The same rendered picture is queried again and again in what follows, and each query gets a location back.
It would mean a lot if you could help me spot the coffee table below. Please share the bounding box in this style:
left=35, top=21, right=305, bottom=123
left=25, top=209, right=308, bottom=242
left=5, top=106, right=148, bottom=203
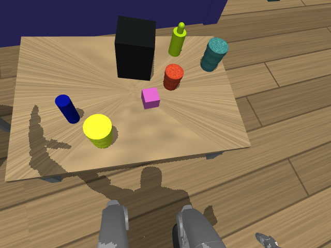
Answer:
left=5, top=36, right=251, bottom=183

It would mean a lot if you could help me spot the right robot hand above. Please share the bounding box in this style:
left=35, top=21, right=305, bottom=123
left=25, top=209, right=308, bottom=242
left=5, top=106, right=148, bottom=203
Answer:
left=255, top=233, right=281, bottom=248

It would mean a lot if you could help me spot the sofa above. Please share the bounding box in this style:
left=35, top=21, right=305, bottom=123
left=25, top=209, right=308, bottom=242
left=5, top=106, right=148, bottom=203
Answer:
left=0, top=0, right=228, bottom=48

